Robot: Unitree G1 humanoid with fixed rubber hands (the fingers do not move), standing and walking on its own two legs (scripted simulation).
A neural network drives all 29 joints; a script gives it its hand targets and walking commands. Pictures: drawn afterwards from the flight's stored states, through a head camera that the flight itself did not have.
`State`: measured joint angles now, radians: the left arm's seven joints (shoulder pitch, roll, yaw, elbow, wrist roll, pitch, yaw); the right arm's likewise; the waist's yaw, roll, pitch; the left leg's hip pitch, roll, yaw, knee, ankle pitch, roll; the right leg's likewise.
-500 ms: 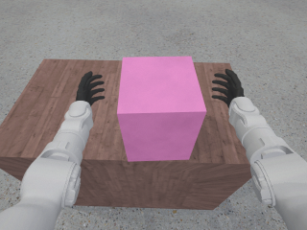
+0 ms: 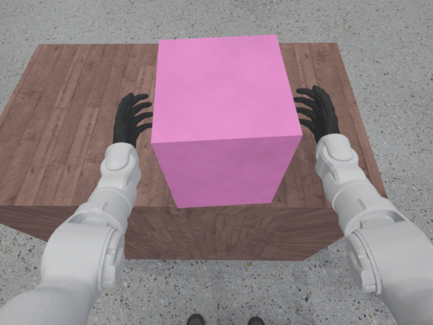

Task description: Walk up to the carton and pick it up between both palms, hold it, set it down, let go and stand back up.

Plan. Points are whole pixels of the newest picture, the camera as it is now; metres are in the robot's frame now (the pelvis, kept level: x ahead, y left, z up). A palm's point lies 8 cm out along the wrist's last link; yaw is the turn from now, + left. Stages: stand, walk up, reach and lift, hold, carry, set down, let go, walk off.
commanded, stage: reach and lift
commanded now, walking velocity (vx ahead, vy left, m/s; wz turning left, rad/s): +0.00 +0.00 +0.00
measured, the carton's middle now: (221, 130) +0.47 +0.04 +0.03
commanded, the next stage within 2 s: none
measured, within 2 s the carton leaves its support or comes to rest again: neither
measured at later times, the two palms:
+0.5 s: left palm (139, 132) +0.44 +0.18 +0.06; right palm (302, 127) +0.46 -0.11 +0.07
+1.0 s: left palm (139, 133) +0.44 +0.18 +0.06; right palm (303, 127) +0.46 -0.11 +0.07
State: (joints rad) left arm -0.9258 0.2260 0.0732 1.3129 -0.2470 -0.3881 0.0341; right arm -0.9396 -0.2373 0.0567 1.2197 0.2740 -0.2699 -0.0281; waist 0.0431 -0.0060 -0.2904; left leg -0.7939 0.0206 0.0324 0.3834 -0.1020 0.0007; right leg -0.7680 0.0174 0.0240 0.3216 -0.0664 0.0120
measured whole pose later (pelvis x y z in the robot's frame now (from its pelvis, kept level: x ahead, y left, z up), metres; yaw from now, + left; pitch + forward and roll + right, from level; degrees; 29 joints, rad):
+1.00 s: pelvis +0.04 -0.01 +0.02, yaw +6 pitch +16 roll -1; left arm -0.71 -0.11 0.58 0.80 0.46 -0.19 -0.02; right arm -0.70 0.15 -0.57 0.80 -0.49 -0.23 -0.05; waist -0.02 -0.01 -0.09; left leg -0.37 0.00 -0.06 0.18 -0.08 -0.01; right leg -0.29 0.00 -0.07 0.09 -0.06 0.00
